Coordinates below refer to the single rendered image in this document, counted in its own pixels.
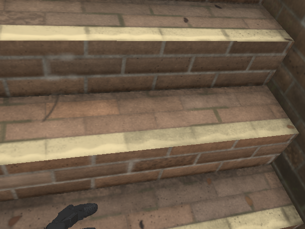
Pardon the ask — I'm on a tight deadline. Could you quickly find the left robot hand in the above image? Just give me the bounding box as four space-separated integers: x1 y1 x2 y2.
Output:
44 203 98 229

